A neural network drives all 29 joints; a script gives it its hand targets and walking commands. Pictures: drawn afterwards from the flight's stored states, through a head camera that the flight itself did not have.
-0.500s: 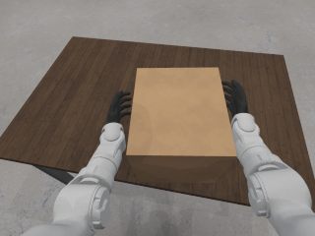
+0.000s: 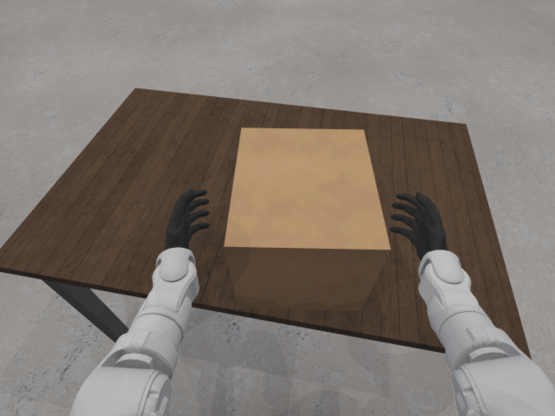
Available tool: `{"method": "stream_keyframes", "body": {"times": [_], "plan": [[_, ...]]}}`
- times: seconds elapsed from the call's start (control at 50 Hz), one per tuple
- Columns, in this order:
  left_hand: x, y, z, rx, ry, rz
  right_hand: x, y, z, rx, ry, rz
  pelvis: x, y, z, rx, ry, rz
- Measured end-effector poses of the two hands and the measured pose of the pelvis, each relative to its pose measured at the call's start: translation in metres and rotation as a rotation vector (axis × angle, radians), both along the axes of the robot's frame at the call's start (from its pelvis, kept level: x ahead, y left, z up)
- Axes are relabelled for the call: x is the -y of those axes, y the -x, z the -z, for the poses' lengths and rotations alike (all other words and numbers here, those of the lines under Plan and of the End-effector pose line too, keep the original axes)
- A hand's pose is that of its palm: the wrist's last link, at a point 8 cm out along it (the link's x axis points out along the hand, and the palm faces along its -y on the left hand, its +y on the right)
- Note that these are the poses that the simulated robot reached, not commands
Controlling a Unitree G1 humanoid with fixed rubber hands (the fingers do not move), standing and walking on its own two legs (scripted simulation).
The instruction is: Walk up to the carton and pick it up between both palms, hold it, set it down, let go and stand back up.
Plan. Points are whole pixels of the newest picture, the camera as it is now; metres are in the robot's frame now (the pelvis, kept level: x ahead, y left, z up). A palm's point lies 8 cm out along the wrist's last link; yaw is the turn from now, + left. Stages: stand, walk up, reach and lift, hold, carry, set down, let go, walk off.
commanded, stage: set down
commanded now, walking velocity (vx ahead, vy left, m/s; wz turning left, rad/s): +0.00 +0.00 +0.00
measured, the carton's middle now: (300, 218) +0.44 +0.00 +0.01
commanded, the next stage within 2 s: none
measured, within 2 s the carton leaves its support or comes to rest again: neither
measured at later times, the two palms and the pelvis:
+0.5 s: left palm (184, 273) +0.31 +0.17 +0.03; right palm (450, 287) +0.31 -0.22 +0.03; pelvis +0.02 +0.00 +0.01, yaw +1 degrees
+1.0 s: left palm (153, 330) +0.22 +0.18 +0.04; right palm (488, 361) +0.21 -0.23 +0.04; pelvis +0.04 +0.01 +0.01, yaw -1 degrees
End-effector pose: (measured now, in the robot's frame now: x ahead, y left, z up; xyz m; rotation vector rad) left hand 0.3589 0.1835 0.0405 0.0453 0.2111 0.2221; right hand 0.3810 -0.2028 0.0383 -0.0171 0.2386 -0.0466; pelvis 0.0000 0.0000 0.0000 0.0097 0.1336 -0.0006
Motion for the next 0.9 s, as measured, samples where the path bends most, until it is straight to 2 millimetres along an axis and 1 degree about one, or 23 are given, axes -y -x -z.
{"method": "stream_keyframes", "body": {"times": [0.12, 0.24, 0.32, 0.42, 0.58, 0.76, 0.9], "plan": [[0.006, 0.016, 0.0, -0.024, 0.027, -0.005, -0.002, 0.02, 0.001, -0.023, 0.007, -0.031, 0.0, 0.007, 0.0, 0.055, -0.009, 0.003], [0.017, 0.027, 0.002, -0.021, 0.039, 0.009, 0.002, 0.034, -0.003, -0.025, 0.023, -0.029, 0.002, 0.007, -0.002, 0.092, -0.011, -0.002], [0.02, 0.035, 0.008, -0.044, 0.039, 0.013, 0.008, 0.044, 0.0, -0.046, 0.033, -0.016, 0.002, 0.002, -0.003, 0.112, -0.01, -0.005], [0.019, 0.043, 0.009, -0.031, 0.036, 0.017, 0.016, 0.058, 0.004, -0.041, 0.027, 0.003, 0.001, -0.007, -0.006, 0.13, -0.008, -0.008], [0.016, 0.057, 0.01, -0.043, 0.027, 0.038, 0.015, 0.081, 0.009, -0.024, -0.002, 0.01, -0.005, -0.024, -0.009, 0.16, -0.002, -0.008], [0.009, 0.086, 0.003, -0.036, 0.045, 0.024, 0.016, 0.111, 0.006, -0.007, 0.003, 0.024, -0.01, -0.039, -0.012, 0.206, 0.006, -0.002], [0.002, 0.121, -0.001, -0.052, 0.041, 0.002, 0.024, 0.147, 0.0, -0.018, 0.036, 0.028, -0.012, -0.042, -0.012, 0.247, 0.012, 0.008]]}}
